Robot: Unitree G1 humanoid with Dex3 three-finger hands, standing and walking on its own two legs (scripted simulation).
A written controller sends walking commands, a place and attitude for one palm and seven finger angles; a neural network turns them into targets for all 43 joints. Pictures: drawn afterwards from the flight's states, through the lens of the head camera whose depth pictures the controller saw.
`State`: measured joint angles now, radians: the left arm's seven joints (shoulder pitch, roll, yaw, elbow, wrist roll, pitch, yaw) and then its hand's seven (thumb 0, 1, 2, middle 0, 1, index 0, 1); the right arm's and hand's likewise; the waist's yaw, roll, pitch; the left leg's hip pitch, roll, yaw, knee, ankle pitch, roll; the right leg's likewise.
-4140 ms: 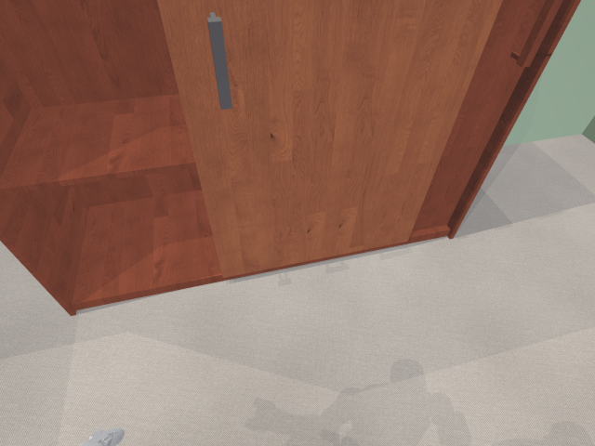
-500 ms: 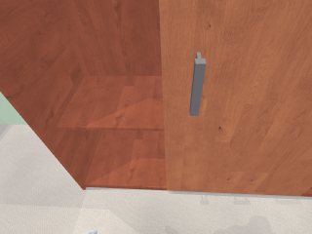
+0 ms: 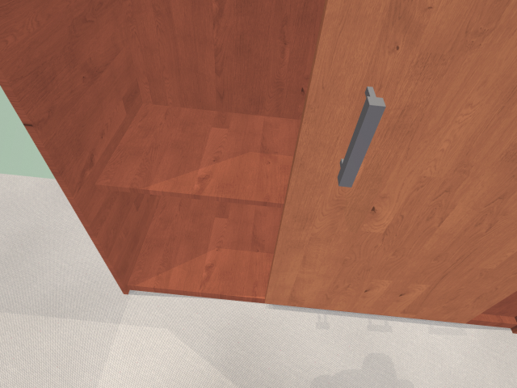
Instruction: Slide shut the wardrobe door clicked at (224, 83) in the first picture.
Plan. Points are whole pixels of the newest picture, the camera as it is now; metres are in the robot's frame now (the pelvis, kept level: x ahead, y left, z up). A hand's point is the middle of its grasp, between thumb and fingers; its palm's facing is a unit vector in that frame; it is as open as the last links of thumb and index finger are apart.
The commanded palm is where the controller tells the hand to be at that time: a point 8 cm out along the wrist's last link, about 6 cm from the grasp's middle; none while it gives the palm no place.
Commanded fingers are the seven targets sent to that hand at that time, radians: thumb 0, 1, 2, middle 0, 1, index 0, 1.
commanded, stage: come to a stop and stand still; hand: right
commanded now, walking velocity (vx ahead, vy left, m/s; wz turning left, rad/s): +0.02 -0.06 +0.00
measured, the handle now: (356, 139) +0.52 -0.15 +0.13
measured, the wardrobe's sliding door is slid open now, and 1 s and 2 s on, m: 0.55 0.55 0.55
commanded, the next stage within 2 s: look again from close up in 1.22 s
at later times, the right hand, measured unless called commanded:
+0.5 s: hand out of the picture -0.02 -0.22 -0.18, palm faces +0.04 +0.98 -0.18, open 7.4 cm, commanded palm none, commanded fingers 0.00 -0.90 -0.90 0.20 0.30 0.20 0.30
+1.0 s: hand out of the picture -0.01 -0.19 -0.18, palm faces +0.02 +0.98 -0.20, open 7.3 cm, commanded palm none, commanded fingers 0.00 -0.90 -0.90 0.20 0.30 0.20 0.30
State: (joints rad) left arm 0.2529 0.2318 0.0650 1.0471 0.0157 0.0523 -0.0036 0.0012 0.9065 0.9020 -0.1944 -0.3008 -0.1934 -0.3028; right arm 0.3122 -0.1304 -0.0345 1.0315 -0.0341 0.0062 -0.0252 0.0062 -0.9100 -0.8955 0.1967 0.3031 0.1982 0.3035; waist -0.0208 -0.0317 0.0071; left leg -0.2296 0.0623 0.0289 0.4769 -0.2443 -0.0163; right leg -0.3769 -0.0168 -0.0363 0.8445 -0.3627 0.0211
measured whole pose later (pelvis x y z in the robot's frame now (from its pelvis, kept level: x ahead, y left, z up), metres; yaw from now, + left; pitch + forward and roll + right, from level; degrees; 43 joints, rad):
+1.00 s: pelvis -0.02 -0.02 -0.01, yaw +0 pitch -2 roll +0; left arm 0.29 0.17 0.00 1.06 0.01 -0.02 0.02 0.01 0.92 0.90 -0.20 -0.30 -0.20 -0.30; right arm 0.30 -0.14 0.01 1.10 -0.02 -0.02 -0.04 0.01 -0.92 -0.90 0.20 0.30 0.20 0.30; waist 0.00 -0.01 0.01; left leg -0.24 0.07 0.02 0.53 -0.25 -0.05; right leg -0.20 -0.01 -0.06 0.53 -0.30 -0.01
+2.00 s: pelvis -0.03 -0.01 +0.00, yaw +0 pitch -2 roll +0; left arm 0.32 0.12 0.00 1.12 0.01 -0.02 0.02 0.00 0.91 0.90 -0.20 -0.30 -0.19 -0.30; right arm 0.34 -0.12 -0.01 1.10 -0.02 -0.01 -0.04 0.00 -0.91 -0.90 0.19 0.30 0.20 0.30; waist -0.01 0.00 0.02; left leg -0.24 0.06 0.03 0.47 -0.21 -0.04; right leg -0.19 -0.02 -0.06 0.48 -0.26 0.00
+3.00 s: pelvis +0.04 -0.01 +0.00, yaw +1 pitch +0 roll +0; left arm 0.27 0.15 0.03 1.07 0.01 -0.01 0.05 0.01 0.91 0.90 -0.20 -0.30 -0.20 -0.30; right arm 0.27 -0.16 -0.05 1.03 -0.02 -0.01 -0.05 0.01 -0.93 -0.90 0.20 0.30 0.20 0.30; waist 0.00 0.01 0.05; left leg -0.23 0.07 0.06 0.58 -0.29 -0.02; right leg -0.15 -0.04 -0.09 0.52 -0.32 0.00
